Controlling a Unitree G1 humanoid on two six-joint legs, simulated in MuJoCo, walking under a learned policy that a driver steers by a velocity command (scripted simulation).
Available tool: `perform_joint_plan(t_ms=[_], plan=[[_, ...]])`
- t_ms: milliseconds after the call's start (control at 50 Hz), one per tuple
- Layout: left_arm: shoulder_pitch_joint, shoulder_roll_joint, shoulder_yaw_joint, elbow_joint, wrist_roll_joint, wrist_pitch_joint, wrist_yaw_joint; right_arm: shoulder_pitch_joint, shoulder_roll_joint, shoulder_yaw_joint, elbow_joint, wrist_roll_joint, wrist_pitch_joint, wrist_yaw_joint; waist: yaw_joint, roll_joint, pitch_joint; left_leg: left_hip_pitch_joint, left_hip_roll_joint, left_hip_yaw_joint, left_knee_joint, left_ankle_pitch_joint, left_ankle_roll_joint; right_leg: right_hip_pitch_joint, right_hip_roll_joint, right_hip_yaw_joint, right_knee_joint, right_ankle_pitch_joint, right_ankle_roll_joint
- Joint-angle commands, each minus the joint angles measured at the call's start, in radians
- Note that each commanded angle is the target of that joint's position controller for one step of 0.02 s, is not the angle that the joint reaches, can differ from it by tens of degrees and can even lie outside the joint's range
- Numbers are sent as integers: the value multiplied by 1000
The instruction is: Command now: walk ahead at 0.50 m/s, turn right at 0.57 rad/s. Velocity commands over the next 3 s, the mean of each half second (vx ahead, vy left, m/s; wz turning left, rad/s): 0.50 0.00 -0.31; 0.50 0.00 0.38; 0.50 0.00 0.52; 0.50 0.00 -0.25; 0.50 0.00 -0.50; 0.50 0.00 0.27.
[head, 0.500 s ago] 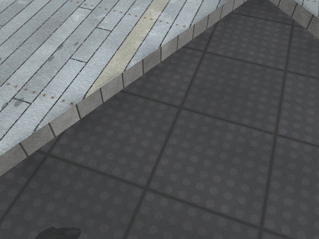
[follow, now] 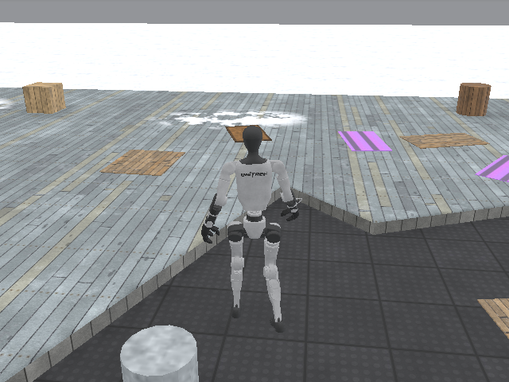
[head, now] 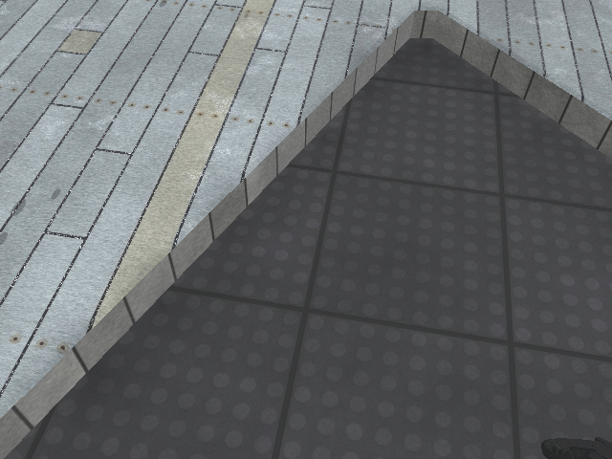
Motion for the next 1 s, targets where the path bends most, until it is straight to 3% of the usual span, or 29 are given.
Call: perform_joint_plan(t_ms=[20, 40, 60, 100, 160, 260, 320, 380, 420, 440, 460, 480, 500, 520, 540, 560, 580, 620, 660, 700, 760, 820, 880, 940, 960, 980, 1000], plan=[[-43, 124, 19, -112, -3, -16, 5, 217, -159, -60, -4, 6, 14, -8, -132, 157, -80, 541, 379, -546, -302, -374, 169, -555, -91, -52, 396, 64, 14], [-84, 113, 20, -116, 11, -12, 7, 180, -126, -50, 0, 1, 16, -8, -121, 104, -25, 450, 320, -406, -317, -219, 148, -524, -120, -63, 351, 124, 14], [-84, 100, 23, -124, 10, -10, 3, 158, -110, -45, 10, -6, 15, -11, -97, 148, -11, 403, 303, -335, -331, -120, 150, -496, -147, -61, 316, 169, 16], [-82, 67, 21, -121, 5, 0, -4, 152, -91, -43, 27, -4, 9, -15, -89, 153, -5, 360, 262, -213, -373, -24, 150, -451, -164, -90, 282, 207, 19], [-125, 25, 8, -142, 12, 4, -11, 173, -111, -50, 66, 3, 0, -7, -83, 125, 22, 348, 277, -150, -411, 79, 199, -479, -166, -81, 167, 246, 31], [-260, -19, -17, -169, 22, -25, -35, 194, -161, -60, 118, 15, 13, -8, -111, 88, 36, 379, 257, -14, -426, 215, 189, -440, -157, -148, -152, 462, 24], [-357, -14, -22, -195, 14, -34, -49, 250, -172, -60, 157, 30, 22, -6, -142, 88, 62, 411, 262, 12, -423, 223, 177, -397, -142, -190, -267, 495, 8], [-399, 10, -15, -220, 13, -38, -58, 280, -193, -65, 192, 40, 41, -6, -129, 103, 70, 497, 299, 11, -378, 333, 160, -374, -122, -207, -340, 415, -32], [-309, 49, 7, -200, 23, -41, -55, 272, -211, -68, 203, 46, 52, -10, -55, 121, 2, 504, 285, 35, -239, 621, 135, -188, -74, -243, -396, 387, -71], [-164, 89, 31, -156, 26, -40, -47, 265, -201, -60, 206, 47, 57, -12, 26, 107, -84, 447, 244, 65, -76, 704, 111, 29, -50, -259, -435, 437, -99], [9, 149, 55, -117, 35, -33, -31, 253, -164, -42, 185, 29, 51, -14, 102, 63, -210, 241, 201, 81, 173, 487, 75, 339, -173, -133, -386, 469, -144], [69, 245, 69, -108, 48, -29, -20, 357, -33, 0, 151, 12, 35, -5, 47, -197, -358, -150, 26, 83, 562, -229, 6, 668, -466, 342, -454, 310, -293], [75, 161, 50, -112, 44, -29, -18, 319, -116, -20, 173, 35, 18, -2, 85, -152, -406, -236, 19, -85, 713, -418, 8, 629, -500, 493, -558, 221, -310], [15, 119, 32, -103, 39, -34, -19, 239, -171, -41, 140, 62, 13, 1, 72, -122, -232, -308, 65, -86, 738, -353, 16, 504, -463, 323, -579, 255, -263], [-24, 86, 21, -96, 37, -42, -22, 184, -160, -41, 134, 52, 11, -1, 48, -72, -135, -272, 109, -73, 685, -283, 20, 365, -404, 167, -583, 429, -216], [-85, 66, 17, -87, 38, -46, -27, 181, -138, -42, 129, 42, 16, -5, 1, -75, -94, -261, 130, -59, 637, -217, 11, 278, -377, 100, -627, 421, -212], [-121, 40, 12, -86, 43, -58, -29, 201, -129, -45, 142, 37, 32, -8, -30, -73, -67, -195, 158, -68, 614, -167, 7, 187, -352, 47, -680, 421, -204], [-154, 27, 14, -67, 44, -80, -32, 236, -80, -39, 156, 42, 63, -11, -64, -58, -34, -134, 164, -71, 593, -134, -12, 94, -350, -27, -745, 471, -214], [-167, 45, 23, -42, 46, -91, -26, 200, -60, -39, 140, 38, 78, -13, -76, -39, 9, -175, 165, -80, 531, -76, -24, 66, -344, -108, -781, 505, -204], [-156, 65, 31, -19, 54, -93, -17, 156, -51, -37, 119, 33, 82, -11, -69, -40, 33, -214, 169, -92, 437, 29, -31, 76, -345, -177, -797, 531, -200], [-144, 84, 37, 4, 49, -87, -7, 63, -42, -30, 95, 29, 71, 10, -35, -16, 56, -186, 150, -38, 243, 186, -22, 95, -303, -294, -804, 546, -163], [-91, 113, 46, 37, 35, -75, -1, -39, -31, -21, 48, 27, 70, 28, 7, 3, 85, -199, 140, 7, 125, 213, 2, 169, -334, -338, -798, 557, -153], [-63, 132, 55, 64, 18, -54, 1, -100, -46, -25, 3, 28, 73, 43, 16, -4, 99, -234, 128, 37, 65, 135, 38, 285, -366, -362, -747, 612, -134], [-81, 171, 65, 67, 8, -30, 8, -48, -86, -47, -15, 28, 81, 50, -41, -47, 26, -100, 45, 120, 57, -16, 92, 346, -368, -401, -560, 1038, -99], [-95, 177, 65, 63, 5, -20, 11, 60, -119, -68, 7, 31, 85, 48, -105, -48, -38, 39, -2, 147, 41, -39, 118, 327, -349, -422, -402, 1154, -81], [-103, 163, 56, 55, 4, -16, 15, 228, -175, -102, 51, 34, 90, 35, -193, -22, -126, 288, -45, 140, -14, 4, 157, 219, -305, -448, -175, 1111, -43], [-69, 99, 33, 23, 31, -25, 17, 347, -285, -138, 76, 36, 101, 12, -209, 144, -215, 607, 132, -181, -49, -45, 251, -108, -231, -456, 172, 698, 17]])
